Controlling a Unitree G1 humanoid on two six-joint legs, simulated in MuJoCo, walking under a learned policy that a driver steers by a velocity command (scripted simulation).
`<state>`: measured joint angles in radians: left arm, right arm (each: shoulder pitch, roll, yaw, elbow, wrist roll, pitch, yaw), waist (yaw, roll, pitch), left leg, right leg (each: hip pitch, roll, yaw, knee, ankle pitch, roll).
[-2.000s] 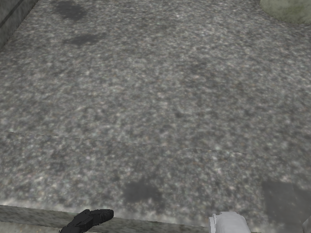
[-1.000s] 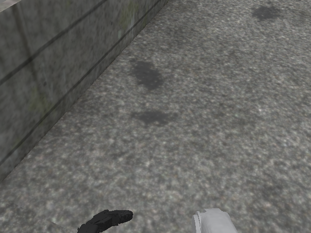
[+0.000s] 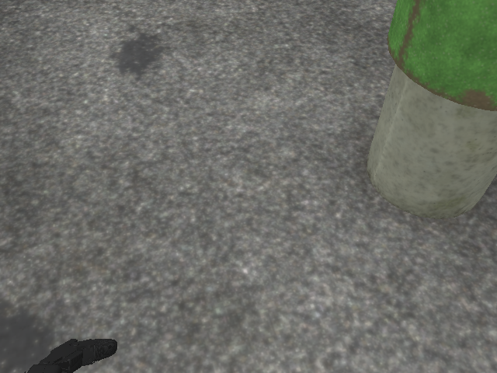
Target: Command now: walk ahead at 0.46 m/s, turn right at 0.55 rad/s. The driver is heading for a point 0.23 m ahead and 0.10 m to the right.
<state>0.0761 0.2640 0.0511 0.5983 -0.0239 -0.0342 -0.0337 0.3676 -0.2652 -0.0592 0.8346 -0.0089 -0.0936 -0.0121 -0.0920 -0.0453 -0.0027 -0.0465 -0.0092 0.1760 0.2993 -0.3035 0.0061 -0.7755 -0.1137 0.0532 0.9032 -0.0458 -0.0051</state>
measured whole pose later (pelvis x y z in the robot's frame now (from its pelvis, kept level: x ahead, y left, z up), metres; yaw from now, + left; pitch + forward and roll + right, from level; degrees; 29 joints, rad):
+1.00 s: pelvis +0.23 -0.02 -0.01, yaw -6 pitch +0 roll +0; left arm 0.19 0.19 0.05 0.86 0.01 0.00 0.04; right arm 0.18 -0.18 -0.03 0.84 -0.01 -0.01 -0.04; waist 0.00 0.00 0.02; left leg -0.28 0.00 0.00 0.60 -0.31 -0.01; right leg -0.27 -0.01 0.02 0.62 -0.34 0.01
